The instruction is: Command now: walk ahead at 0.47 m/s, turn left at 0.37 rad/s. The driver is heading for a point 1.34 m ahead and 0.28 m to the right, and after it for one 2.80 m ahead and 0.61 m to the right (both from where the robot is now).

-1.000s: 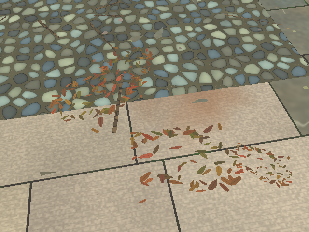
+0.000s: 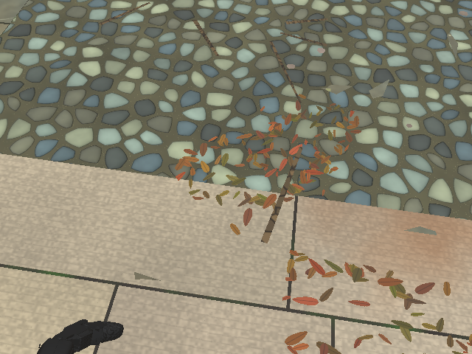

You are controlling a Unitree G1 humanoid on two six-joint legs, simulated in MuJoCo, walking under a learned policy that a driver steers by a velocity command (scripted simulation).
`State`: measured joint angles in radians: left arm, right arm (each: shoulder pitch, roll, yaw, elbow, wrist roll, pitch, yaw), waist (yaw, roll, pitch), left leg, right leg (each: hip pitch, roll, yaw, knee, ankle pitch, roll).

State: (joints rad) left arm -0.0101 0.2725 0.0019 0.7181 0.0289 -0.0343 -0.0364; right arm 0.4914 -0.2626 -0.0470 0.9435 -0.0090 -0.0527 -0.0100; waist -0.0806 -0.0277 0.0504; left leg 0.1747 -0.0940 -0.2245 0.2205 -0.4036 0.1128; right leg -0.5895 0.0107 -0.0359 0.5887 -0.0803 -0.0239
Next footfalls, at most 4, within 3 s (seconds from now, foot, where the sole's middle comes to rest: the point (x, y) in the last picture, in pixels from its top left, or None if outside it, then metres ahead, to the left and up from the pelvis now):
0.04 right None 0.21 -0.10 -0.76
0.48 left None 0.42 0.09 -0.76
0.94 right None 0.28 -0.09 -0.76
1.40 left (244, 276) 0.66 -0.08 -0.76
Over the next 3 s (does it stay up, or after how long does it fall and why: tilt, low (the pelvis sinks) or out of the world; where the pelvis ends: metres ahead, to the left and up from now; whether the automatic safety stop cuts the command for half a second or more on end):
stays up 1.00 -0.25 0.02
